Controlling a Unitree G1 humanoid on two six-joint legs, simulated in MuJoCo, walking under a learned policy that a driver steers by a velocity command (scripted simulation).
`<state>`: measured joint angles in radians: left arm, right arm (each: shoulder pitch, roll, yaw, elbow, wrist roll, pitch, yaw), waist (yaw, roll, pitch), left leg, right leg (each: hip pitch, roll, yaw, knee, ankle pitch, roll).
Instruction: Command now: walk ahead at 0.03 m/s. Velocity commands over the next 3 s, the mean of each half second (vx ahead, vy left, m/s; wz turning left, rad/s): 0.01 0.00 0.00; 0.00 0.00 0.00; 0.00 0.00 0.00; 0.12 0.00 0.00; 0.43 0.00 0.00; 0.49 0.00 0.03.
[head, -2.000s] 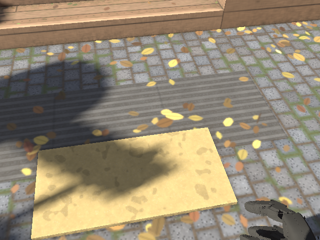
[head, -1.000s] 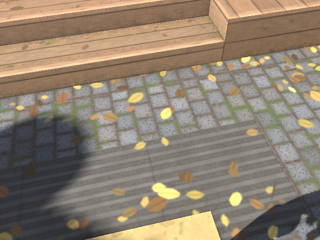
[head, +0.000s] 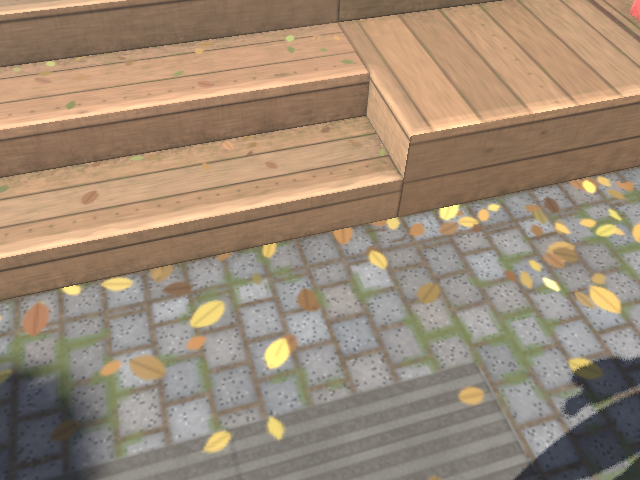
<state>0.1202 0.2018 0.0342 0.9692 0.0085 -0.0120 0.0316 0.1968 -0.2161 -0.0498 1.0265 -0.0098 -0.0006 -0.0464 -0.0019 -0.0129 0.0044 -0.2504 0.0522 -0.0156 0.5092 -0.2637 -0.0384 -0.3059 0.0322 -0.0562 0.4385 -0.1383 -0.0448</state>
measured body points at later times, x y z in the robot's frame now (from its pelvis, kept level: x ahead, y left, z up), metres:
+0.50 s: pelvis +0.03 +0.01 +0.00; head +0.04 +0.01 +0.45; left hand +0.12 +0.26 -0.14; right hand +0.07 -0.24 -0.15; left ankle +0.00 +0.14 -0.74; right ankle +0.06 -0.09 -0.74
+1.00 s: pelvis +0.03 +0.01 +0.00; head +0.04 +0.01 +0.45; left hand +0.09 +0.26 -0.15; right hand +0.04 -0.23 -0.16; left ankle +0.00 +0.14 -0.74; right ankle +0.06 -0.09 -0.74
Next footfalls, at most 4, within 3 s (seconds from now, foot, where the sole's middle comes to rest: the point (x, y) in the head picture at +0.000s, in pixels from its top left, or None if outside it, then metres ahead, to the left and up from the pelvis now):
2.48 left None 0.51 0.15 -0.80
2.98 right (342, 369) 0.79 -0.04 -0.80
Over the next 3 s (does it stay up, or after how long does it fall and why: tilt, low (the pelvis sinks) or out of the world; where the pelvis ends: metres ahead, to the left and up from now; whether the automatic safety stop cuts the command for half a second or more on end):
stays up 0.64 0.05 -0.04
